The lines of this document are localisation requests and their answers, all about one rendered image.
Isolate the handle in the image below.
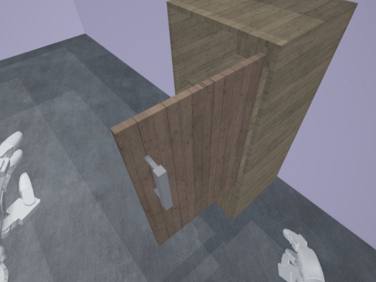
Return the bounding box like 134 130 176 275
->
145 155 173 210

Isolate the robot right hand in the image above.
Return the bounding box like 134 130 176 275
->
278 229 325 282

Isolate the cupboard door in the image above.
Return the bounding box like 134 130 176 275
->
110 52 266 246

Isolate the robot left hand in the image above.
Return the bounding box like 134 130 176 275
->
0 131 40 245

